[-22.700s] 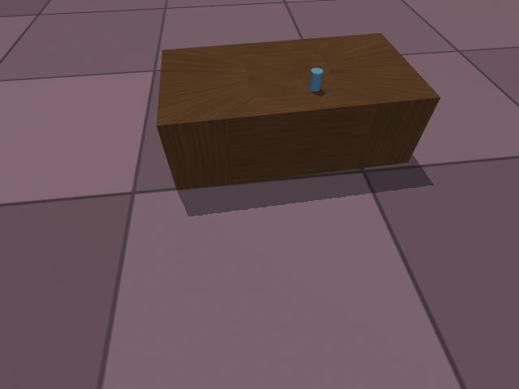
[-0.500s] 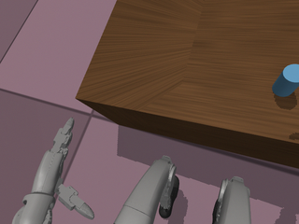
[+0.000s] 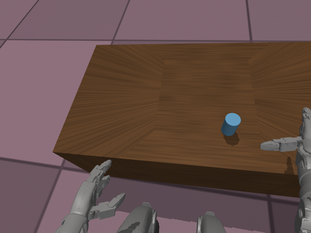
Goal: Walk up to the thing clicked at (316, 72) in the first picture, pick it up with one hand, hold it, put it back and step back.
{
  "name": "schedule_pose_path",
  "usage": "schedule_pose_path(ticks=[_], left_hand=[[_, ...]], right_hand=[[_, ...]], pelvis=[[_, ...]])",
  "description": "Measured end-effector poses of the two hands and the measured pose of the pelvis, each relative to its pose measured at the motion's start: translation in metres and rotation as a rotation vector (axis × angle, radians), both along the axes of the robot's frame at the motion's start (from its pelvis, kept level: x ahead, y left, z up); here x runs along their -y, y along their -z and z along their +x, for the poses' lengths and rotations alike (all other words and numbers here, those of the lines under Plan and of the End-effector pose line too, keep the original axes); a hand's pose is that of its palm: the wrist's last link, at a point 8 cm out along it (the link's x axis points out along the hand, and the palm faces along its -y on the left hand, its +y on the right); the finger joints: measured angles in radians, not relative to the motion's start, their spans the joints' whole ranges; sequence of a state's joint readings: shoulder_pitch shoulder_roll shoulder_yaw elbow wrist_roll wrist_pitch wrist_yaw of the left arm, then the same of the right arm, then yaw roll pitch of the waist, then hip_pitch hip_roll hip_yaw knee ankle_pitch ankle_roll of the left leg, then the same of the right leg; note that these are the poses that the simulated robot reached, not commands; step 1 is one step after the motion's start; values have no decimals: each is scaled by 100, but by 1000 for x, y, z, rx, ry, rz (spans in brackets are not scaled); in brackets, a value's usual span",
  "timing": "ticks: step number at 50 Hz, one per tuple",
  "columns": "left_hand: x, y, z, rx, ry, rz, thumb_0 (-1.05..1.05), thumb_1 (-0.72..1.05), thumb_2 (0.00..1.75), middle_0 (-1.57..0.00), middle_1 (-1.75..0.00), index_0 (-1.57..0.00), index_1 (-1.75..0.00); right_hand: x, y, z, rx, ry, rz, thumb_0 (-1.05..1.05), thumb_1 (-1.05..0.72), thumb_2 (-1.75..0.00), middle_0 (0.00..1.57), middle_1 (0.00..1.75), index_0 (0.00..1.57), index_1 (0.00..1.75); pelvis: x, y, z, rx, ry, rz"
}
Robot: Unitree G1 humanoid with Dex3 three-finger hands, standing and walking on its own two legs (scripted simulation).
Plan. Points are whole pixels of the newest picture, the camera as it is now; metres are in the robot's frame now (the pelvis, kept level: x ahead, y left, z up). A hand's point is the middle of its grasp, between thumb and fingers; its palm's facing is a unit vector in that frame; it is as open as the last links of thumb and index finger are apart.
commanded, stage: home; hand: right
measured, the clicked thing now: (230, 124) +0.52 -0.17 -0.23
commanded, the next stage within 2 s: none
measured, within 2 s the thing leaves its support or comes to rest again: neither
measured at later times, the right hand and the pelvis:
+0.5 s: hand (259, 216) +0.19 -0.18 -0.03, palm faces +0.15 +0.96 -0.24, open 17.3 cm; pelvis +0.01 +0.01 +0.04, yaw -2 degrees
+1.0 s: hand out of the picture +0.15 -0.16 -0.02, palm faces +0.16 +0.95 -0.27, open 17.4 cm; pelvis -0.01 +0.03 +0.03, yaw -3 degrees
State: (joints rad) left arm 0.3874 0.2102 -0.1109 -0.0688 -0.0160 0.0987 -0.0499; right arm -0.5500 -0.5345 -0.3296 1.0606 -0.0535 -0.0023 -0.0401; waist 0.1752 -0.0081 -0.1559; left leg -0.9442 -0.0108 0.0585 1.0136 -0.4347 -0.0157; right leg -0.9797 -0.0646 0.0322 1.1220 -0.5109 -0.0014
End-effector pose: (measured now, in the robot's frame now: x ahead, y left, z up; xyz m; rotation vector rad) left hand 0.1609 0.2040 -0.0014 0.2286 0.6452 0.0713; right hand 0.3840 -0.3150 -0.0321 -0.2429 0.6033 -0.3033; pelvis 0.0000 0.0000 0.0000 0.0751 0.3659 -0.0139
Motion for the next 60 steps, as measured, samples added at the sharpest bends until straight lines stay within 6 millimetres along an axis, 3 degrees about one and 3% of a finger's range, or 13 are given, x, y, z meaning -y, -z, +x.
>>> schedule_pose_path(ticks=[6,11,21,26,30,34,45,60], left_hand=[[-20,3,-3,-102,-39,57,1,72,80,-19,-27,-19,-27],[-18,1,7,-93,-44,47,1,83,86,-20,-29,-19,-29],[-18,-1,15,-53,-59,-30,1,89,89,-20,-30,-20,-29],[-31,17,8,-101,-80,-5,1,89,89,-20,-30,-20,-29],[-41,30,0,-131,-97,22,1,90,89,-20,-30,-20,-30],[-50,38,-8,-129,-111,39,1,90,90,-20,-30,-20,-30],[-61,35,-20,-62,-124,55,2,90,90,-20,-30,-20,-30],[-43,29,-7,-4,-94,58,2,90,90,-20,-31,-20,-30]], right_hand=[[-20,0,-48,-5,-23,20,-1,51,-7,6,6,7,6],[-41,-10,-86,26,-31,51,-1,50,-8,6,6,7,6],[-77,-28,-177,-20,-60,72,-1,50,-8,7,7,7,6],[-94,-32,-222,-52,-49,84,-1,52,-7,6,6,7,6],[-103,-32,-246,-72,-31,84,-1,54,-5,6,6,6,6],[-106,-33,-255,-82,-17,65,-1,55,-5,6,6,6,6],[-112,-40,-254,-61,-34,47,-1,55,-5,6,6,6,6],[-101,-39,-255,-72,-30,49,-1,56,-4,6,5,6,5]], pelvis=[[1,-15,8,64,5,-14],[-1,-26,14,119,9,-26],[-8,-37,16,201,11,-54],[-14,-36,11,225,15,-57],[-19,-34,5,237,25,-59],[-24,-32,-1,246,32,-60],[-29,-33,-11,263,31,-65],[-19,-33,-11,269,28,-56]])
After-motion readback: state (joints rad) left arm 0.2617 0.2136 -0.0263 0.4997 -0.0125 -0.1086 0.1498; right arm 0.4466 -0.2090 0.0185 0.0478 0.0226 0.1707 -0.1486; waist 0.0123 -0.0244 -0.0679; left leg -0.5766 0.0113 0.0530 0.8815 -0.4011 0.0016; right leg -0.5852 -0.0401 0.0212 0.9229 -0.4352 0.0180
